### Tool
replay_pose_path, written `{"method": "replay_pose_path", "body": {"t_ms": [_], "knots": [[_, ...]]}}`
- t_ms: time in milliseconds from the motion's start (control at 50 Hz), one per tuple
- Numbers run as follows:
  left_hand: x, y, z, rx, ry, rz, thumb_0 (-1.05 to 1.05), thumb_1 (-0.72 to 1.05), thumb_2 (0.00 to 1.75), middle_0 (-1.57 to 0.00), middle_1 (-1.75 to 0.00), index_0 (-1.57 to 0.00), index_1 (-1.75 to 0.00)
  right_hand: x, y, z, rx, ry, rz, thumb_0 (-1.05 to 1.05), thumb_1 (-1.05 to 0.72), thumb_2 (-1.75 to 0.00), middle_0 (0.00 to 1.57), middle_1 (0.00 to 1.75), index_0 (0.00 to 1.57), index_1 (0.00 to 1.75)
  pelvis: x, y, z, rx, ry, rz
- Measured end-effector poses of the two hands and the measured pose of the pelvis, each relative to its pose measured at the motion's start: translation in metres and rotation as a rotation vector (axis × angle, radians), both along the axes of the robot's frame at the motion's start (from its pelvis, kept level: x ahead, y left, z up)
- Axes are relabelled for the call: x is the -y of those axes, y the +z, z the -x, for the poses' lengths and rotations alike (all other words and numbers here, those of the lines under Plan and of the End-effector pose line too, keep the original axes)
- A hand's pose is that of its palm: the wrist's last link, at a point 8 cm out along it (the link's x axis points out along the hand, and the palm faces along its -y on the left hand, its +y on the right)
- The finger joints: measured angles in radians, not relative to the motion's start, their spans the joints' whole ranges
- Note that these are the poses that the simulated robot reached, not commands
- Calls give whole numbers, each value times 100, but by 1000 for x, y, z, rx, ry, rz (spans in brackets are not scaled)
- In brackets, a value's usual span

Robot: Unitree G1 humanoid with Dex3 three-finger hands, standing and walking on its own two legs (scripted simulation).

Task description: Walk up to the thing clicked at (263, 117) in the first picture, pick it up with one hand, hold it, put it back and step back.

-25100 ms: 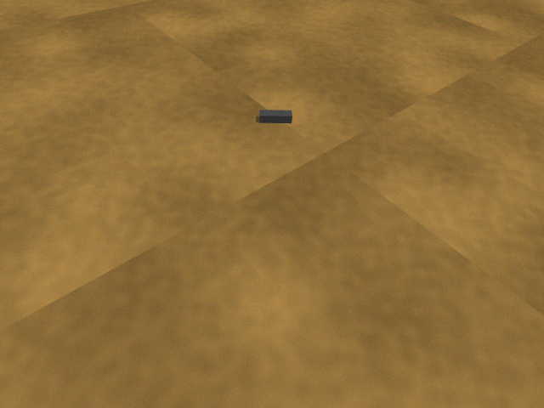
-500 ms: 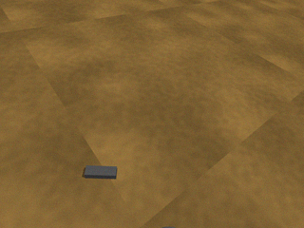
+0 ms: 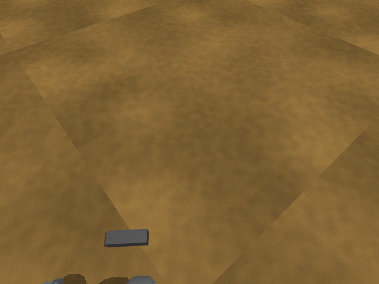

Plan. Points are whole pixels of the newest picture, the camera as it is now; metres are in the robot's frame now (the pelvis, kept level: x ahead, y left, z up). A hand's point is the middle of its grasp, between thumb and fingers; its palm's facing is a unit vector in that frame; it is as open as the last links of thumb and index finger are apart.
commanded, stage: walk up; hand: left
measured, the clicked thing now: (127, 238) +0.43 +0.31 -0.74
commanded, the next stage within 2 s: none
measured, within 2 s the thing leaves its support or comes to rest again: neither
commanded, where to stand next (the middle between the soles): +0.06 +0.05 m, yaw +3 degrees
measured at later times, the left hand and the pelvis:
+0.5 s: hand out of the picture +0.08 +0.26 -0.16, palm faces +0.02 -0.92 -0.39, open 7.4 cm; pelvis +0.02 -0.01 -0.02, yaw +2 degrees
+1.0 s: hand out of the picture +0.09 +0.27 -0.15, palm faces +0.03 -0.94 -0.34, open 7.4 cm; pelvis +0.00 +0.01 +0.00, yaw +3 degrees
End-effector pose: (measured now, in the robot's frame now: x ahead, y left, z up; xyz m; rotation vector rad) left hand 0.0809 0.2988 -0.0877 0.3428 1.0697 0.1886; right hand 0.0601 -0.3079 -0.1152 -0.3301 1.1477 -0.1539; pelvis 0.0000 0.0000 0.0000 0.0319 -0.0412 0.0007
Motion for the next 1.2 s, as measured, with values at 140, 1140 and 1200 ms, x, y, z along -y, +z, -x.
{"method": "replay_pose_path", "body": {"t_ms": [140,1140,1200], "knots": [[-7,-22,-18,-28,19,4,0,90,90,-21,-30,-21,-30,1,2,-40,-1,16,57,0,-90,-89,21,30,20,30,-3,-10,-27,4,16,38],[-12,-25,15,-115,99,30,0,90,90,-21,-30,-21,-30,-22,6,-33,-82,2,-1,1,-90,-89,21,30,20,30,-5,7,-8,8,61,46],[-12,-25,21,-131,111,27,0,90,90,-21,-30,-21,-30,-21,6,-39,-71,3,-2,1,-90,-89,21,30,20,30,-5,7,-9,8,64,47]]}}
